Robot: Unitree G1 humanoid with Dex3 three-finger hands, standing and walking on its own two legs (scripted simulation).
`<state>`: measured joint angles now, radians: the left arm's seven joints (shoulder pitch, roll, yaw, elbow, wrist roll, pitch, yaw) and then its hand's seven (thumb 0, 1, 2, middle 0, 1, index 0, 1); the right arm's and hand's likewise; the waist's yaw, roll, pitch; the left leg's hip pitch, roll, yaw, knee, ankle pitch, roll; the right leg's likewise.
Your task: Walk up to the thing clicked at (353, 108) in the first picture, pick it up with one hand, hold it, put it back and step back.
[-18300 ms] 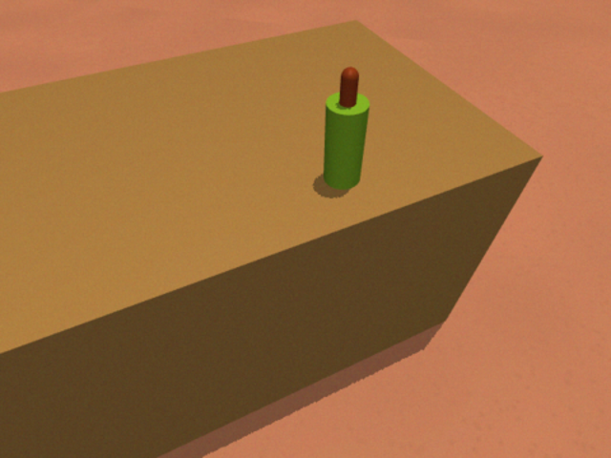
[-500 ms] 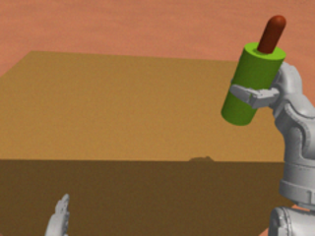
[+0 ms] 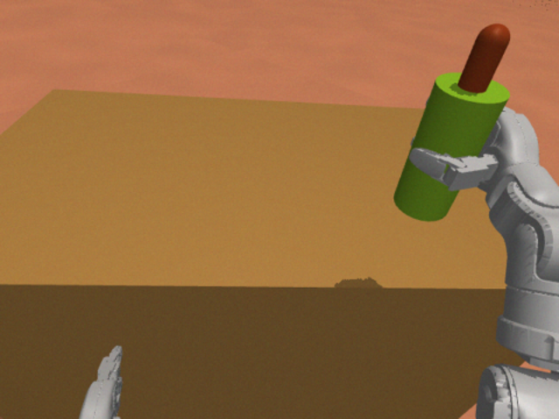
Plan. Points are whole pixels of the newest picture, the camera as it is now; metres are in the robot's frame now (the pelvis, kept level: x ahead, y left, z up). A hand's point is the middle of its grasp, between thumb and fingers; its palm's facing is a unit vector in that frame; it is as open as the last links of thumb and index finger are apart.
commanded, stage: hold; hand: right
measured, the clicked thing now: (452, 131) +0.34 -0.17 +0.30
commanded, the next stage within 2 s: crouch in 0.16 s
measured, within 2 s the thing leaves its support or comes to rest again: neither
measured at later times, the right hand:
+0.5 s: hand (435, 161) +0.36 -0.17 +0.25, palm faces +0.12 +0.99 +0.01, open 10.1 cm
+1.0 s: hand (414, 175) +0.43 -0.19 +0.18, palm faces +0.16 +0.99 +0.00, open 10.1 cm
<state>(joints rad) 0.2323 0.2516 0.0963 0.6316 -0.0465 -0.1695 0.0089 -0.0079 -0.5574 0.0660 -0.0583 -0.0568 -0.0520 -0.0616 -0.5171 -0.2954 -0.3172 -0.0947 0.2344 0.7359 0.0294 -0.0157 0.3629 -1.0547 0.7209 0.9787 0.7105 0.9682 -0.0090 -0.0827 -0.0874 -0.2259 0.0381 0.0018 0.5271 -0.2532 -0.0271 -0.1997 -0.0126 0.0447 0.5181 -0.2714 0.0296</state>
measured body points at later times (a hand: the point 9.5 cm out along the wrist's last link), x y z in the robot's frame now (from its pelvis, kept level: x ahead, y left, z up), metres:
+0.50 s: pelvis +0.00 +0.00 +0.00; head -0.05 +0.04 +0.45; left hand +0.17 +0.25 -0.08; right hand +0.34 -0.22 +0.26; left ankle +0.02 +0.14 -0.73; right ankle +0.01 -0.14 -0.73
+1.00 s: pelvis -0.01 +0.00 +0.00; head -0.01 +0.02 +0.45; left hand +0.14 +0.27 -0.09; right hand +0.41 -0.24 +0.19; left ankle +0.02 +0.14 -0.73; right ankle +0.01 -0.14 -0.73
